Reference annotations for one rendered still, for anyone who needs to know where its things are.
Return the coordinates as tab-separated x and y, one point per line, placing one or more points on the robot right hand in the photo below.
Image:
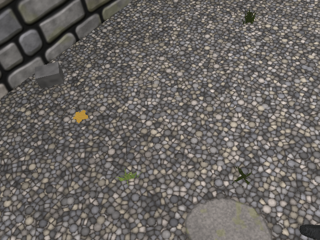
311	231

